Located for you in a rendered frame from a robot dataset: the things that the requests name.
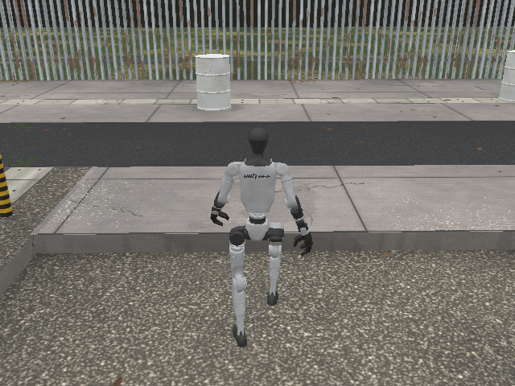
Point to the robot right forearm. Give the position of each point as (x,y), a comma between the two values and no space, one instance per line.
(297,213)

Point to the robot left forearm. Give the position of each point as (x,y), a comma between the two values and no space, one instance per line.
(216,207)

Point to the robot left hand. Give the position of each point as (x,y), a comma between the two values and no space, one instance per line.
(216,221)

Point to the humanoid robot head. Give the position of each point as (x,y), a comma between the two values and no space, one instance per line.
(258,139)

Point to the robot right hand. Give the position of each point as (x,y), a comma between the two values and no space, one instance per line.
(307,243)

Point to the robot left foot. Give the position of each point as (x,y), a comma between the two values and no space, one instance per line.
(241,339)

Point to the robot left upper arm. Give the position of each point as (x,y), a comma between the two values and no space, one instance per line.
(233,169)

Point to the robot right upper arm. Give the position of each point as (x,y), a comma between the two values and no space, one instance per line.
(283,170)

